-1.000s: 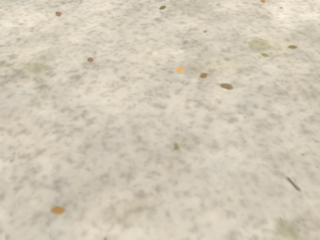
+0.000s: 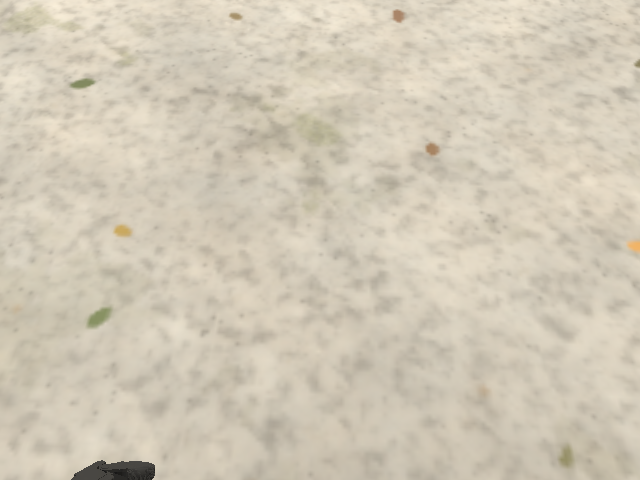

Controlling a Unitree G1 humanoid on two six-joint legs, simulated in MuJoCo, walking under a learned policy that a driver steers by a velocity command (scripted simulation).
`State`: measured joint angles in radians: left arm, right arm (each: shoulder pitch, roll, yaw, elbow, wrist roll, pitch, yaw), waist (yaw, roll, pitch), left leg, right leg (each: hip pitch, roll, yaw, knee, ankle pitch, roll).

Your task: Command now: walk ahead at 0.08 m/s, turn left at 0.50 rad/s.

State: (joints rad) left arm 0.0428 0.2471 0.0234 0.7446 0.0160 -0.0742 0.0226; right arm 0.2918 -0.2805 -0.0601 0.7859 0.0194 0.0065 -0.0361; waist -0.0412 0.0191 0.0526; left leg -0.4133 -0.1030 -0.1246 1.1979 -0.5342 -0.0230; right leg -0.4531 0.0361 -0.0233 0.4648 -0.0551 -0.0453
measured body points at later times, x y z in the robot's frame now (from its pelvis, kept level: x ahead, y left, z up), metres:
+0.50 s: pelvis +0.08 +0.03 +0.02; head +0.08 +0.06 +0.47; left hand +0.18 +0.32 -0.10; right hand +0.16 -0.23 -0.08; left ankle +0.04 +0.13 -0.73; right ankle +0.16 -0.11 -0.66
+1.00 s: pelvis +0.29 -0.03 +0.02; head +0.31 -0.04 +0.47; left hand +0.31 +0.24 -0.10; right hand +0.45 -0.28 -0.09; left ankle +0.35 +0.15 -0.65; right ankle +0.26 -0.11 -0.73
